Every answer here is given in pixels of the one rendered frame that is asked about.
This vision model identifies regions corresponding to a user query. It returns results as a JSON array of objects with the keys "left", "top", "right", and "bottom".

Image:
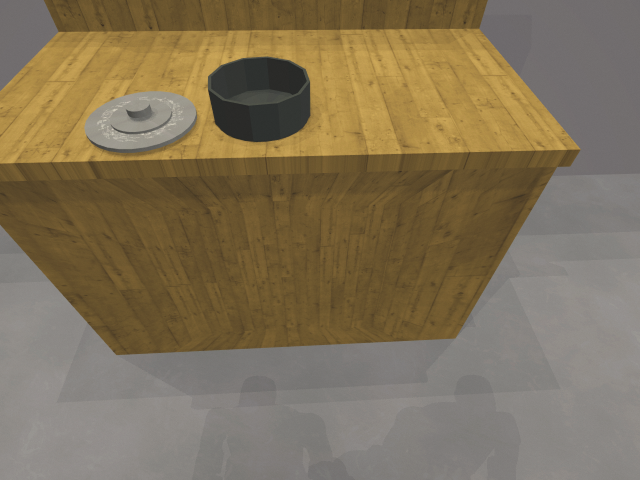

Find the knob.
[{"left": 125, "top": 99, "right": 152, "bottom": 118}]

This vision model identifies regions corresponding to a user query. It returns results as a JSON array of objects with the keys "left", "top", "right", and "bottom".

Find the lid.
[{"left": 84, "top": 91, "right": 197, "bottom": 153}]

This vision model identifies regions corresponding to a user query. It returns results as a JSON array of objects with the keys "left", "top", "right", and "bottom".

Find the table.
[{"left": 0, "top": 0, "right": 581, "bottom": 355}]

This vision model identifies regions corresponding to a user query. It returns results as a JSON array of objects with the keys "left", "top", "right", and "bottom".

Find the pot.
[{"left": 208, "top": 56, "right": 310, "bottom": 142}]

